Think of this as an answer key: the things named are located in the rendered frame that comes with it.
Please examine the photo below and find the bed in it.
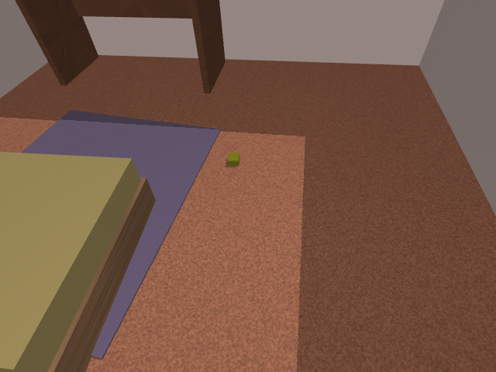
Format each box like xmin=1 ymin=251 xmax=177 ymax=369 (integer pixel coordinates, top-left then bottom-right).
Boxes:
xmin=0 ymin=152 xmax=156 ymax=372

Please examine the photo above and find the small box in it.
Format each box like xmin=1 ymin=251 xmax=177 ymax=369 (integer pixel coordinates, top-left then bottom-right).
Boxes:
xmin=228 ymin=153 xmax=239 ymax=166

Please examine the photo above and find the desk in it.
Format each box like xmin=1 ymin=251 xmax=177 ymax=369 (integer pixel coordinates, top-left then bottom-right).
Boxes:
xmin=15 ymin=0 xmax=226 ymax=94

